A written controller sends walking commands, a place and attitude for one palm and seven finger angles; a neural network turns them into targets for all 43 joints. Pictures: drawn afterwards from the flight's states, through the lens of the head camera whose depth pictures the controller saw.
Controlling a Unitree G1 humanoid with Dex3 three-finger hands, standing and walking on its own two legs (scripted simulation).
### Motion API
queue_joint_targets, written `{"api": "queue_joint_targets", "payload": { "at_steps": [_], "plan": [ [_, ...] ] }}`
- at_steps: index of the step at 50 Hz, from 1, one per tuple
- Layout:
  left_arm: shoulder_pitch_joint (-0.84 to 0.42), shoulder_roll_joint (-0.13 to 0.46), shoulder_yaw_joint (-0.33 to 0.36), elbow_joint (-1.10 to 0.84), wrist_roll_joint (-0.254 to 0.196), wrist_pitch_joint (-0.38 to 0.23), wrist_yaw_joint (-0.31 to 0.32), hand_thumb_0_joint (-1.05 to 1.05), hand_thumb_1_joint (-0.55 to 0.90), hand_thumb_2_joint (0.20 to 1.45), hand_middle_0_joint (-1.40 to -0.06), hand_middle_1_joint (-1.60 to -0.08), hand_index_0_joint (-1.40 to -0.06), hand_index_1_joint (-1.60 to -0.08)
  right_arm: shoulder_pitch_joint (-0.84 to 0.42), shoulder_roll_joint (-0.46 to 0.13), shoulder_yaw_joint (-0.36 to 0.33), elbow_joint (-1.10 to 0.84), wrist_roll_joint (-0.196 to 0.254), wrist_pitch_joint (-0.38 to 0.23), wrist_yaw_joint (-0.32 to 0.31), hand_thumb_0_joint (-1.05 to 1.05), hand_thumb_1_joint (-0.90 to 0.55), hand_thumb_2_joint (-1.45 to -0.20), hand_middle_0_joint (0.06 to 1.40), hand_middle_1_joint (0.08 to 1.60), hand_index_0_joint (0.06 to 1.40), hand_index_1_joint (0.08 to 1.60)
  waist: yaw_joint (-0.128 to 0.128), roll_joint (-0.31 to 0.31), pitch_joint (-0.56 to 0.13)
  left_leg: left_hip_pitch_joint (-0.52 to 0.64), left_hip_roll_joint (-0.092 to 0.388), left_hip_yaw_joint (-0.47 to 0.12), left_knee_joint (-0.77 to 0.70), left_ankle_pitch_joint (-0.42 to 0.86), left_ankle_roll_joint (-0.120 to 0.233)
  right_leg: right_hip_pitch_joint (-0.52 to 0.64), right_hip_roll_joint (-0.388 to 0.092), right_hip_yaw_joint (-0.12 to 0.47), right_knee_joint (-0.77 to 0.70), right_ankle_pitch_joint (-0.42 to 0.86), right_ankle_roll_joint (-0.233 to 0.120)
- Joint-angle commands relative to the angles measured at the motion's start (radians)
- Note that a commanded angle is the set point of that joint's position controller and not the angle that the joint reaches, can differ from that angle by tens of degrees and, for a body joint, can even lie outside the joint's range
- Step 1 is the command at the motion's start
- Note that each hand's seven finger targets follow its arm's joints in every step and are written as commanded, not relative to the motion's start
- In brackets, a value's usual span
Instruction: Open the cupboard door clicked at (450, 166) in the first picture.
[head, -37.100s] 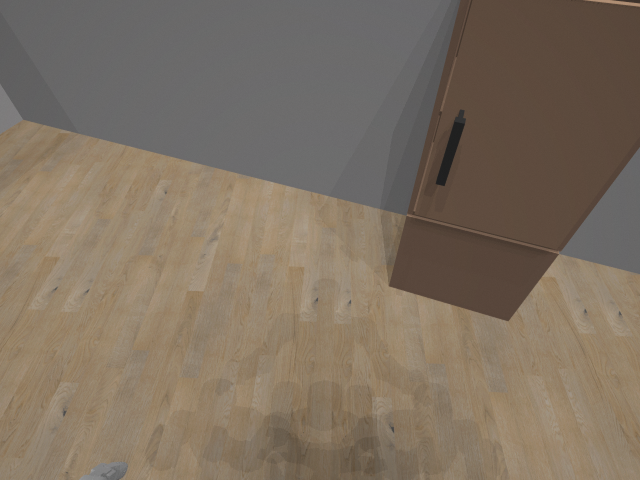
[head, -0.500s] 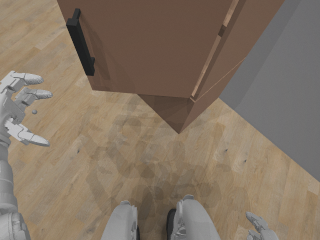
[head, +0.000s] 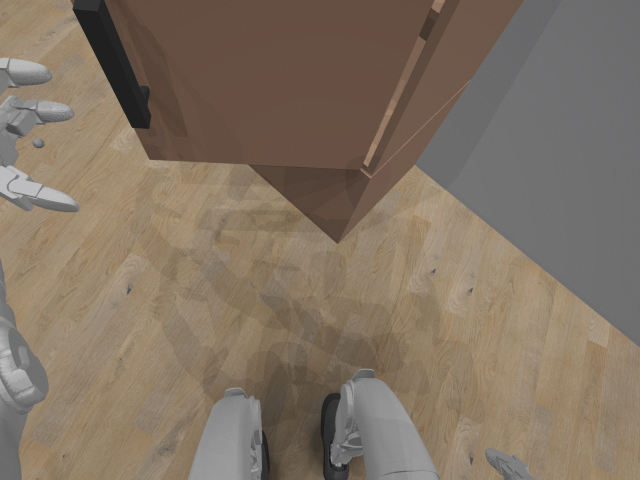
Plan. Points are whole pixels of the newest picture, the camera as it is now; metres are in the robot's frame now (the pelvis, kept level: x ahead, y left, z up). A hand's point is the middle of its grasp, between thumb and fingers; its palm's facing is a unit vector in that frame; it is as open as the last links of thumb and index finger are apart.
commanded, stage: move the hooked fingers beside the handle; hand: left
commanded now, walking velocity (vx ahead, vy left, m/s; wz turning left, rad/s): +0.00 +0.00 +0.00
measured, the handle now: (122, 59) +0.60 +0.23 +0.04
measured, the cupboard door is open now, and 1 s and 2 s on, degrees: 44 44 44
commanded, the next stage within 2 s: slide the fingers in behind the handle in 1.24 s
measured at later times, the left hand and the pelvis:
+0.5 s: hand (52, 79) +0.56 +0.29 +0.05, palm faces -0.02 -1.00 -0.02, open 14.0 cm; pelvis +0.00 +0.00 -0.01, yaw -2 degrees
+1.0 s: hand (49, 88) +0.55 +0.29 +0.05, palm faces -0.02 -1.00 -0.01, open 14.0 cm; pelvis +0.02 +0.01 +0.00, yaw -2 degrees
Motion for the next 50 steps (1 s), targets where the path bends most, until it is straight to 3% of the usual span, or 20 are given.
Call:
{"api": "queue_joint_targets", "payload": {
  "at_steps": [1, 4, 5, 7, 14, 15, 19, 20, 21, 24, 26, 29, 30, 31, 35, 37, 42, 45, 49, 50],
  "plan": [
    [-0.429, 0.359, 0.044, -0.167, -0.005, -0.055, 0.007, 0.0, -0.5, 0.3, -0.3, -1.2, -0.3, -1.2, 0.183, -0.216, -0.076, -0.045, -0.003, -0.002, -0.015, 0.0, -0.9, -0.9, 0.2, 0.3, 0.2, 0.3, -0.024, 0.193, -0.549, 0.363, -0.004, -0.133, -0.17, 0.518, -0.064, 0.257, 0.062, 0.081, -0.079, 0.168, -0.009],
    [-0.429, 0.417, 0.076, -0.159, 0.014, -0.053, 0.012, 0.0, -0.5, 0.3, -0.3, -1.2, -0.3, -1.2, 0.19, -0.214, -0.071, -0.049, -0.006, 0.012, -0.012, 0.0, -0.9, -0.9, 0.2, 0.3, 0.2, 0.3, -0.016, 0.227, -0.58, 0.359, -0.005, -0.131, -0.155, 0.554, -0.062, 0.273, 0.061, 0.086, -0.071, 0.198, -0.009],
    [-0.454, 0.392, 0.049, -0.151, 0.014, -0.051, 0.01, 0.0, -0.5, 0.3, -0.3, -1.2, -0.3, -1.2, 0.194, -0.213, -0.069, -0.051, -0.007, 0.015, -0.01, 0.0, -0.9, -0.9, 0.2, 0.3, 0.2, 0.3, -0.034, 0.238, -0.572, 0.374, -0.002, -0.139, -0.152, 0.574, -0.066, 0.242, 0.066, 0.079, -0.067, 0.195, -0.012],
    [-0.484, 0.42, 0.058, -0.121, 0.027, -0.04, 0.015, 0.0, -0.5, 0.3, -0.3, -1.2, -0.3, -1.2, 0.202, -0.219, -0.065, -0.043, -0.008, 0.025, -0.009, 0.0, -0.9, -0.9, 0.2, 0.3, 0.2, 0.3, -0.042, 0.236, -0.544, 0.364, 0.002, -0.147, -0.154, 0.547, -0.068, 0.22, 0.066, 0.074, -0.072, 0.169, -0.009],
    [-0.572, 0.511, 0.079, -0.086, 0.064, -0.014, 0.026, 0.0, -0.5, 0.3, -0.3, -1.2, -0.3, -1.2, 0.225, -0.225, -0.048, -0.043, -0.015, 0.049, -0.01, 0.0, -0.9, -0.9, 0.2, 0.3, 0.2, 0.3, -0.074, 0.249, -0.565, 0.315, 0.005, -0.146, -0.129, 0.536, -0.053, 0.226, 0.069, 0.077, -0.063, 0.192, -0.005],
    [-0.589, 0.5, 0.062, -0.09, 0.071, -0.015, 0.024, 0.0, -0.5, 0.3, -0.3, -1.2, -0.3, -1.2, 0.229, -0.223, -0.046, -0.048, -0.015, 0.05, -0.009, 0.0, -0.9, -0.9, 0.2, 0.3, 0.2, 0.3, -0.074, 0.295, -0.572, 0.341, 0.006, -0.153, -0.128, 0.563, -0.06, 0.195, 0.07, 0.074, -0.056, 0.186, -0.011],
    [-0.644, 0.531, 0.069, -0.069, 0.087, 0.002, 0.036, 0.0, -0.5, 0.3, -0.3, -1.2, -0.3, -1.2, 0.252, -0.23, -0.041, -0.038, -0.021, 0.065, -0.009, 0.0, -0.9, -0.9, 0.2, 0.3, 0.2, 0.3, -0.1, 0.296, -0.578, 0.351, 0.013, -0.164, -0.117, 0.581, -0.062, 0.17, 0.071, 0.065, -0.055, 0.19, -0.005],
    [-0.67, 0.498, 0.034, -0.074, 0.092, 0.003, 0.033, 0.0, -0.5, 0.3, -0.3, -1.2, -0.3, -1.2, 0.256, -0.228, -0.042, -0.037, -0.022, 0.065, -0.008, 0.0, -0.9, -0.9, 0.2, 0.3, 0.2, 0.3, -0.112, 0.322, -0.593, 0.384, 0.016, -0.176, -0.114, 0.618, -0.067, 0.136, 0.07, 0.061, -0.05, 0.192, -0.009],
    [-0.676, 0.536, 0.062, -0.068, 0.099, 0.008, 0.036, 0.0, -0.5, 0.3, -0.3, -1.2, -0.3, -1.2, 0.267, -0.233, -0.04, -0.032, -0.024, 0.07, -0.006, 0.0, -0.9, -0.9, 0.2, 0.3, 0.2, 0.3, -0.105, 0.334, -0.599, 0.402, 0.02, -0.182, -0.114, 0.633, -0.077, 0.129, 0.072, 0.056, -0.05, 0.188, -0.007],
    [-0.625, 0.508, 0.042, -0.024, 0.108, 0.034, 0.038, 0.0, -0.5, 0.3, -0.3, -1.2, -0.3, -1.2, 0.276, -0.229, -0.036, -0.04, -0.027, 0.086, -0.003, 0.0, -0.9, -0.9, 0.2, 0.3, 0.2, 0.3, -0.109, 0.312, -0.58, 0.382, 0.019, -0.175, -0.108, 0.646, -0.07, 0.135, 0.072, 0.055, -0.054, 0.202, -0.005],
    [-0.599, 0.534, 0.065, -0.043, 0.11, 0.036, 0.036, 0.0, -0.5, 0.3, -0.3, -1.2, -0.3, -1.2, 0.281, -0.229, -0.035, -0.05, -0.027, 0.096, 0.0, 0.0, -0.9, -0.9, 0.2, 0.3, 0.2, 0.3, -0.095, 0.315, -0.603, 0.393, 0.022, -0.179, -0.112, 0.672, -0.073, 0.148, 0.074, 0.052, -0.051, 0.211, -0.006],
    [-0.626, 0.56, 0.087, -0.094, 0.102, 0.033, 0.044, 0.0, -0.5, 0.3, -0.3, -1.2, -0.3, -1.2, 0.276, -0.225, -0.037, -0.057, -0.029, 0.107, 0.001, 0.0, -0.9, -0.9, 0.2, 0.3, 0.2, 0.3, -0.1, 0.295, -0.61, 0.363, 0.021, -0.168, -0.108, 0.645, -0.061, 0.186, 0.076, 0.059, -0.054, 0.231, -0.002],
    [-0.607, 0.58, 0.111, -0.119, 0.1, 0.023, 0.046, 0.0, -0.5, 0.3, -0.3, -1.2, -0.3, -1.2, 0.28, -0.223, -0.038, -0.062, -0.03, 0.107, 0.004, 0.0, -0.9, -0.9, 0.2, 0.3, 0.2, 0.3, -0.084, 0.319, -0.636, 0.393, 0.023, -0.179, -0.111, 0.686, -0.068, 0.183, 0.076, 0.056, -0.047, 0.236, -0.007],
    [-0.602, 0.57, 0.105, -0.158, 0.098, 0.018, 0.046, 0.0, -0.5, 0.3, -0.3, -1.2, -0.3, -1.2, 0.28, -0.223, -0.041, -0.063, -0.029, 0.109, 0.01, 0.0, -0.9, -0.9, 0.2, 0.3, 0.2, 0.3, -0.074, 0.369, -0.665, 0.441, 0.027, -0.179, -0.12, 0.718, -0.077, 0.178, 0.077, 0.058, -0.054, 0.233, -0.007],
    [-0.56, 0.555, 0.125, -0.173, 0.083, 0.017, 0.05, 0.0, -0.5, 0.3, -0.3, -1.2, -0.3, -1.2, 0.281, -0.216, -0.05, -0.054, -0.028, 0.114, 0.017, 0.0, -0.9, -0.9, 0.2, 0.3, 0.2, 0.3, -0.078, 0.323, -0.654, 0.459, 0.032, -0.182, -0.12, 0.758, -0.072, 0.189, 0.082, 0.057, -0.064, 0.26, -0.006],
    [-0.563, 0.521, 0.096, -0.189, 0.083, 0.021, 0.048, 0.0, -0.5, 0.3, -0.3, -1.2, -0.3, -1.2, 0.281, -0.213, -0.05, -0.046, -0.027, 0.115, 0.02, 0.0, -0.9, -0.9, 0.2, 0.3, 0.2, 0.3, -0.075, 0.366, -0.63, 0.491, 0.034, -0.184, -0.133, 0.769, -0.081, 0.17, 0.081, 0.054, -0.077, 0.244, -0.004],
    [-0.522, 0.456, 0.069, -0.229, 0.06, 0.02, 0.044, 0.0, -0.5, 0.3, -0.3, -1.2, -0.3, -1.2, 0.285, -0.209, -0.061, -0.035, -0.026, 0.113, 0.02, 0.0, -0.9, -0.9, 0.2, 0.3, 0.2, 0.3, -0.073, 0.361, -0.638, 0.57, 0.039, -0.198, -0.152, 0.843, -0.096, 0.159, 0.083, 0.044, -0.098, 0.252, -0.006],
    [-0.512, 0.386, 0.03, -0.176, 0.05, 0.025, 0.046, 0.0, -0.5, 0.3, -0.3, -1.2, -0.3, -1.2, 0.278, -0.201, -0.062, -0.027, -0.025, 0.11, 0.018, 0.0, -0.9, -0.9, 0.2, 0.3, 0.2, 0.3, -0.093, 0.316, -0.556, 0.525, 0.035, -0.188, -0.157, 0.797, -0.085, 0.148, 0.084, 0.044, -0.11, 0.246, -0.006],
    [-0.511, 0.406, 0.042, -0.142, 0.059, 0.012, 0.061, 0.0, -0.5, 0.3, -0.3, -1.2, -0.3, -1.2, 0.269, -0.2, -0.059, -0.032, -0.026, 0.109, 0.014, 0.0, -0.9, -0.9, 0.2, 0.3, 0.2, 0.3, -0.088, 0.282, -0.535, 0.46, 0.025, -0.168, -0.158, 0.734, -0.077, 0.192, 0.085, 0.052, -0.109, 0.249, -0.004],
    [-0.526, 0.404, 0.035, -0.177, 0.061, -0.003, 0.061, 0.0, -0.5, 0.3, -0.3, -1.2, -0.3, -1.2, 0.267, -0.198, -0.06, -0.034, -0.027, 0.106, 0.014, 0.0, -0.9, -0.9, 0.2, 0.3, 0.2, 0.3, -0.081, 0.34, -0.555, 0.499, 0.027, -0.174, -0.158, 0.776, -0.086, 0.177, 0.082, 0.052, -0.102, 0.254, -0.01]
  ]
}}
